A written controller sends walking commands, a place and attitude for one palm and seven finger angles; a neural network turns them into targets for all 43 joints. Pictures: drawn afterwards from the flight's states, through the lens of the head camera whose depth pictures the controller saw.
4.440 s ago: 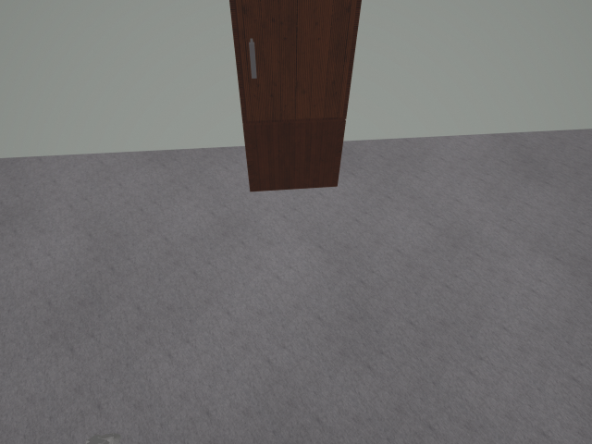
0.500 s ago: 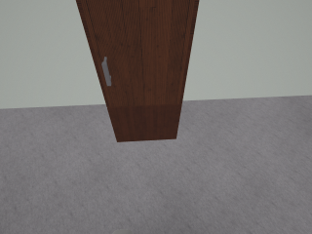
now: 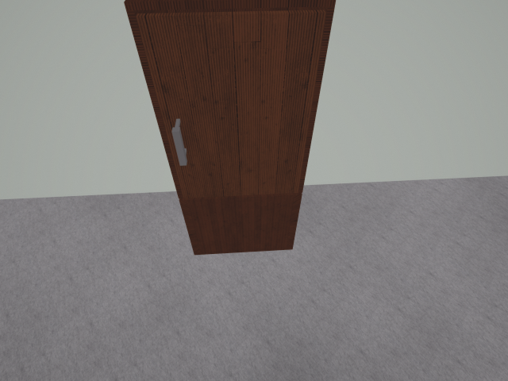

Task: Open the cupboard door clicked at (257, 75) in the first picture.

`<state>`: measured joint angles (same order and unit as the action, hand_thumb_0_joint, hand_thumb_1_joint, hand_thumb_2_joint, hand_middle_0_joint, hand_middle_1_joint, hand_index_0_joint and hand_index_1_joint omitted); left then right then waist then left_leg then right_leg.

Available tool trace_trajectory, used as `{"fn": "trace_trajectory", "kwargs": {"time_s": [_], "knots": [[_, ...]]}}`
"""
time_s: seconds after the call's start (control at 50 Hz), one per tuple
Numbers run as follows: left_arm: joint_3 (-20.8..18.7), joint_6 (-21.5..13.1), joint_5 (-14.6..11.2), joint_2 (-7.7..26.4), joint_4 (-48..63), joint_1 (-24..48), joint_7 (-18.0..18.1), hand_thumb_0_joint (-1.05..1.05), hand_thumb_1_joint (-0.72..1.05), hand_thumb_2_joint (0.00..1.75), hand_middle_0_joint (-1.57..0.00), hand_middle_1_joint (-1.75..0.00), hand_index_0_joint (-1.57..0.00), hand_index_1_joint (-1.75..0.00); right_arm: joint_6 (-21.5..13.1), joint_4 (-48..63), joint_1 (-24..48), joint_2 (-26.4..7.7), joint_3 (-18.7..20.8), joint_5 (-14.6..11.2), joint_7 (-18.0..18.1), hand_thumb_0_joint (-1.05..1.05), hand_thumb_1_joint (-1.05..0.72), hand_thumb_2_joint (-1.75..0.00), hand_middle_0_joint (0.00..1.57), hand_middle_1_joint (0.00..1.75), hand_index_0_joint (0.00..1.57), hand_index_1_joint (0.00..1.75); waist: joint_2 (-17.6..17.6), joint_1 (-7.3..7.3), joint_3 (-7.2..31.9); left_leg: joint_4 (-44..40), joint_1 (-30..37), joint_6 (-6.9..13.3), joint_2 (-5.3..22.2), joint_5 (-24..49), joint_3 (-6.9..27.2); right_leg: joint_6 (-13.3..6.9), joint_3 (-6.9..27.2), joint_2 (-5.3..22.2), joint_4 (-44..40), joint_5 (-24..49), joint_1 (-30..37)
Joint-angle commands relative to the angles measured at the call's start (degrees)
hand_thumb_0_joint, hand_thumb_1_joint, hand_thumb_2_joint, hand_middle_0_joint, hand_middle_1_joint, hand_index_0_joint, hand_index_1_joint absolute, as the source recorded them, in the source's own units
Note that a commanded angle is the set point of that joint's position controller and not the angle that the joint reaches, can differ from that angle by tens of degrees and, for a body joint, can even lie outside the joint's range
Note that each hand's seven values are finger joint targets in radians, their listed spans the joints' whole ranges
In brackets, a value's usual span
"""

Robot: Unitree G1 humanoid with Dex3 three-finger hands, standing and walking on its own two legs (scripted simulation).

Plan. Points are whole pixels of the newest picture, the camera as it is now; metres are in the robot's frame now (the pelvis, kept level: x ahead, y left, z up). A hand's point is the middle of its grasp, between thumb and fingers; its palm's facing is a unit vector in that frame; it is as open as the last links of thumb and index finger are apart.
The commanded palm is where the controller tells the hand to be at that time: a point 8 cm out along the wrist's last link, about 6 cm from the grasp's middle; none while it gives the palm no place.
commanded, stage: take the last steps up to it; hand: left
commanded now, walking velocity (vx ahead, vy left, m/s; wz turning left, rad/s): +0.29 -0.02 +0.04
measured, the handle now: (180, 142) +0.73 +0.24 -0.08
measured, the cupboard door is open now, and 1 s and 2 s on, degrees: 0 0 0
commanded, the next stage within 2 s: come to a stop and stand still in 0.52 s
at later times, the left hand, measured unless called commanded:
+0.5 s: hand out of the picture +0.06 +0.17 -0.19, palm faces +0.12 -0.99 -0.11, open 7.4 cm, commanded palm none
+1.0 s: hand (175, 313) +0.29 +0.18 -0.17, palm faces +0.04 -0.97 -0.23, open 7.3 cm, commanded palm none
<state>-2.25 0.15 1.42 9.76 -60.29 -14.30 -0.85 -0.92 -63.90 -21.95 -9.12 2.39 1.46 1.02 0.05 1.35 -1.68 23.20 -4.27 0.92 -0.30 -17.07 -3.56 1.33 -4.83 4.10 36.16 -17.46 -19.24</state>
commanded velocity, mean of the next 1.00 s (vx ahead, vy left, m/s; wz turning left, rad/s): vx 0.05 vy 0.01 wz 0.00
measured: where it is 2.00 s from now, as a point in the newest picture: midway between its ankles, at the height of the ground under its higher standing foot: outside the picture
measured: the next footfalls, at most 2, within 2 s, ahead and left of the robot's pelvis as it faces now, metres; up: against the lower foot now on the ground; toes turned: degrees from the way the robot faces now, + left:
right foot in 0.04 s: +0.10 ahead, -0.12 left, +0.00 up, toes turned -6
left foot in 0.44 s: +0.23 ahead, +0.12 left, +0.00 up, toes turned +5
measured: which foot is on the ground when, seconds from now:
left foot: down 0.00-0.04, up 0.06-0.42, down 0.44-1.00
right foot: up 0.00-0.02, down 0.04-0.46, up 0.48-0.76, down 0.78-1.00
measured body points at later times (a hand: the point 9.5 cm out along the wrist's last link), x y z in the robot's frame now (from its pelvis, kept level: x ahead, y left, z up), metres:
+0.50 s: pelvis +0.13 +0.02 -0.01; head +0.14 +0.04 +0.44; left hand +0.06 +0.22 -0.18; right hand +0.23 -0.21 -0.15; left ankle +0.20 +0.13 -0.74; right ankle +0.06 -0.11 -0.72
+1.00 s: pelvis +0.21 +0.00 -0.01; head +0.23 -0.01 +0.44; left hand +0.28 +0.23 -0.15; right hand +0.21 -0.22 -0.18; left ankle +0.19 +0.12 -0.74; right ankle +0.25 -0.11 -0.74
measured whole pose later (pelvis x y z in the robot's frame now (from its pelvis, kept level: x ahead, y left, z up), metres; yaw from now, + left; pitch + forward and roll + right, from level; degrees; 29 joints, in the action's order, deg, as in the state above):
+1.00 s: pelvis +0.21 +0.00 -0.01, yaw +1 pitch -1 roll +0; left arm -1.5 0.3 0.8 8.2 -59.8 -8.3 2.3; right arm 2.3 -63.4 -15.3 -8.4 2.5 0.4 1.5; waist -2.1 1.1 -3.8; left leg 34.2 -13.2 -1.7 3.4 -21.2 -5.0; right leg -1.3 -6.4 2.3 31.3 -13.8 -16.3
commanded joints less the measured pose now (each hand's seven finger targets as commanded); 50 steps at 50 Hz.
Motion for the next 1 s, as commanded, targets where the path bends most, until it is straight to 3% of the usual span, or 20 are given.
{"fn": "trace_trajectory", "kwargs": {"time_s": [0.0, 0.02, 0.04, 0.06, 0.1, 0.16, 0.32, 0.38, 0.4, 0.42, 0.44, 0.48, 0.56, 0.66, 0.72, 0.76, 0.78, 0.82, 0.86, 0.98], "knots": [[-2.2, -2.9, 0.6, 8.4, -1.3, -12.3, 0.7, 0.0, 0.9, 0.9, -0.2, -0.3, -0.2, -0.3, -1.8, 3.1, 0.7, -4.1, 0.8, -0.8, 0.0, 0.0, -0.9, -0.9, 0.2, 0.3, 0.2, 0.3, 8.9, -6.57, -0.2, 14.7, -24.0, 2.2, 4.7, -8.5, 1.9, -4.5, 13.4, 9.5, -16.4, -6.4, 24.6], [-3.1, -2.9, 0.2, 12.8, -2.1, -17.7, 1.1, 0.0, 0.9, 0.9, -0.2, -0.3, -0.2, -0.3, -2.0, 5.5, 3.0, -2.8, 0.3, -0.8, -0.5, 0.0, -0.9, -0.9, 0.2, 0.3, 0.2, 0.3, 18.0, -8.51, 0.6, 29.0, -32.8, 1.0, 0.5, -16.9, -2.0, -10.1, 29.7, 19.9, -24.9, -11.4, 27.6], [-3.1, -3.0, -0.5, 12.2, -2.4, -17.9, 1.6, 0.0, 0.9, 0.9, -0.2, -0.3, -0.2, -0.3, -1.4, 6.2, 5.0, -5.6, 0.9, -0.4, -0.7, 0.0, -0.9, -0.9, 0.2, 0.3, 0.2, 0.3, 16.0, -8.38, 0.4, 36.9, -33.4, 1.2, 3.1, -15.6, 1.8, -12.0, 32.6, 21.2, -28.3, -17.9, 23.0], [-2.8, -2.9, -0.4, 10.6, -1.8, -13.8, 1.8, 0.0, 0.9, 0.9, -0.2, -0.3, -0.2, -0.3, -1.3, 5.9, 7.1, -5.2, 1.4, -0.3, -0.9, 0.0, -0.9, -0.9, 0.2, 0.3, 0.2, 0.3, 13.0, -7.1, -3.4, 41.2, -34.7, 1.2, 5.0, -10.8, 2.9, -12.3, 31.0, 20.1, -29.6, -21.7, 17.3], [-1.8, -3.3, -0.2, 6.2, -0.1, -8.2, 2.2, 0.0, 0.9, 0.9, -0.2, -0.3, -0.2, -0.3, -0.8, 4.7, 5.8, -3.8, 1.6, 0.1, -1.4, 0.0, -0.9, -0.9, 0.2, 0.3, 0.2, 0.3, 4.6, -3.63, -5.5, 41.1, -31.8, 0.3, 7.4, -3.6, 3.3, -10.6, 20.9, 16.5, -28.5, -12.7, 10.3], [-1.0, -4.1, 0.0, 4.6, -0.2, -6.8, 2.3, 0.0, 0.9, 0.9, -0.2, -0.3, -0.2, -0.3, 0.0, 3.5, 2.5, -1.1, 1.3, 0.1, -1.7, 0.0, -0.9, -0.9, 0.2, 0.3, 0.2, 0.3, 4.8, -0.92, -4.9, 35.3, -26.8, -1.4, 7.7, 0.6, 0.8, -9.1, 9.9, 12.6, -27.8, 1.4, 6.7], [-1.4, -4.1, 0.1, 6.6, -2.8, -9.7, 1.9, 0.0, 0.9, 0.9, -0.2, -0.3, -0.2, -0.3, -1.2, 7.1, 10.5, -0.9, 0.9, -0.4, -2.3, 0.0, -0.9, -0.9, 0.2, 0.3, 0.2, 0.3, 7.4, -2.66, -4.5, 15.4, -19.7, -1.7, 5.7, 2.8, -2.7, -9.3, 6.7, 11.4, -23.6, 8.8, 8.8], [-1.4, -3.2, -0.2, 5.5, -3.0, -8.7, 1.9, 0.0, 0.9, 0.9, -0.2, -0.3, -0.2, -0.3, -2.0, 4.9, 4.5, -2.8, 0.9, -0.3, -1.6, 0.0, -0.9, -0.9, 0.2, 0.3, 0.2, 0.3, 3.6, 0.58, -3.2, 5.4, -4.4, -1.6, 4.0, 7.0, -4.4, -6.7, 3.6, 7.8, -15.7, 5.7, 2.8], [-1.0, -2.9, -0.4, 3.7, -2.8, -9.9, 1.7, 0.0, 0.9, 0.9, -0.2, -0.3, -0.2, -0.3, -2.4, 3.3, -0.4, -5.9, 1.5, 0.0, -1.1, 0.0, -0.9, -0.9, 0.2, 0.3, 0.2, 0.3, -3.5, 2.2, 0.0, 2.0, 4.0, -0.3, 7.6, 7.0, 0.1, -4.9, 1.3, 4.6, -5.4, 5.4, -0.6], [-0.5, -2.8, -0.7, 0.8, -1.7, -10.8, 1.4, 0.0, 0.9, 0.9, -0.2, -0.3, -0.2, -0.3, -2.6, 2.5, -5.8, -11.5, 2.7, 0.6, -0.4, 0.0, -0.9, -0.9, 0.2, 0.3, 0.2, 0.3, -15.2, 3.67, 3.3, -2.9, 10.6, 4.7, 20.2, 8.2, 16.0, -2.2, -3.7, -1.3, 8.4, -6.9, -9.2], [-0.3, -3.0, -0.4, 1.2, 0.4, -7.8, 1.3, 0.0, 0.9, 0.9, -0.2, -0.3, -0.2, -0.3, -1.8, 2.5, -8.6, -14.0, 3.1, 0.2, -0.1, 0.0, -0.9, -0.9, 0.2, 0.3, 0.2, 0.3, -15.0, 4.31, 2.7, -8.1, 7.9, 9.1, 26.1, 6.6, 24.1, -1.9, -2.3, -3.0, 19.8, -17.5, -12.7], [-0.7, -2.3, -0.1, 1.8, 0.0, -5.3, 1.4, 0.0, 0.9, 0.9, -0.2, -0.3, -0.2, -0.3, -1.7, 3.7, -1.8, -9.9, 2.0, 0.1, 0.4, 0.0, -0.9, -0.9, 0.2, 0.3, 0.2, 0.3, -12.9, 2.56, -0.9, -11.6, -1.1, 9.2, 24.2, -0.9, 20.2, -2.1, 2.3, 1.3, 29.6, -12.3, -14.5], [-0.7, -1.1, 0.1, -0.5, -1.6, -8.3, 0.7, 0.0, 0.9, 0.9, -0.2, -0.3, -0.2, -0.3, -2.5, 5.5, 5.2, -5.7, 1.1, 0.0, 0.6, 0.0, -0.9, -0.9, 0.2, 0.3, 0.2, 0.3, -7.2, -1.86, -0.9, -12.7, -9.5, 7.2, 18.2, 5.2, 7.1, -0.9, 1.9, 2.7, 22.1, -4.1, -7.0], [0.4, -0.4, -0.2, -1.5, -0.5, -5.4, 1.4, 0.0, 0.9, 0.9, -0.2, -0.3, -0.2, -0.3, -1.7, 4.9, 6.3, -6.1, 0.7, 0.1, 0.8, 0.0, -0.9, -0.9, 0.2, 0.3, 0.2, 0.3, -5.5, -2.04, -1.1, -9.1, -10.4, 7.8, 16.8, 16.3, 4.1, 0.3, 0.8, 1.0, 4.7, -0.8, 0.5], [0.4, -0.7, -0.3, 1.0, -1.7, -8.0, 2.0, 0.0, 0.9, 0.9, -0.2, -0.3, -0.2, -0.3, -0.9, 3.9, 7.2, -5.8, 0.6, -0.6, 0.9, 0.0, -0.9, -0.9, 0.2, 0.3, 0.2, 0.3, -4.2, -3.78, 1.1, -1.5, -9.6, 3.7, 12.9, 17.2, 0.6, 0.9, 0.0, 0.3, -10.5, 10.9, 9.0], [0.1, -1.5, -0.1, 6.7, -1.4, -6.4, 2.6, 0.0, 0.9, 0.9, -0.2, -0.3, -0.2, -0.3, -0.6, 3.2, 4.9, -2.4, 0.0, -1.3, 0.5, 0.0, -0.9, -0.9, 0.2, 0.3, 0.2, 0.3, 4.1, -2.11, 1.7, 2.3, -12.6, -0.8, 7.4, 5.2, -1.3, -2.2, 9.8, 8.4, -14.3, 27.3, 12.3], [0.1, -1.3, -0.3, 8.3, -0.8, -4.2, 2.7, 0.0, 0.9, 0.9, -0.2, -0.3, -0.2, -0.3, 0.1, 2.7, 3.7, -1.6, -0.2, -1.4, 0.1, 0.0, -0.9, -0.9, 0.2, 0.3, 0.2, 0.3, 3.8, -1.01, 0.9, 1.9, -11.1, -1.7, 5.4, 0.6, -1.8, -4.5, 10.3, 11.3, -13.8, 29.0, 9.6], [-0.5, -1.3, -0.7, 9.1, -0.1, -1.9, 3.0, 0.0, 0.9, 0.9, -0.2, -0.3, -0.2, -0.3, 1.5, 1.7, 2.3, -2.6, 0.2, -1.1, 0.4, 0.0, -0.9, -0.9, 0.2, 0.3, 0.2, 0.3, 13.4, -0.83, 2.0, 5.4, -8.0, -2.4, 4.7, -1.1, -2.6, -7.0, 11.9, 12.0, -15.3, 31.9, 7.2], [-0.8, -0.6, -0.6, 8.8, 0.5, -0.2, 3.3, 0.0, 0.9, 0.9, -0.2, -0.3, -0.2, -0.3, 2.0, 1.2, 1.7, -2.3, 0.4, -1.1, 0.5, 0.0, -0.9, -0.9, 0.2, 0.3, 0.2, 0.3, 9.4, -0.77, 1.7, 6.9, -8.7, -2.5, 4.6, -0.1, -1.8, -7.7, 10.8, 11.9, -14.0, 35.9, 8.4], [-2.6, 0.7, -0.1, 9.7, 2.4, 2.0, 4.0, 0.0, 0.9, 0.9, -0.2, -0.3, -0.2, -0.3, 3.0, 3.4, 3.2, -2.7, 1.3, -1.0, 0.9, 0.0, -0.9, -0.9, 0.2, 0.3, 0.2, 0.3, 9.2, -2.25, 3.2, 14.8, -14.1, -2.8, 3.9, -8.3, 0.3, -11.9, 12.3, 14.9, -12.5, 42.4, 12.3]]}}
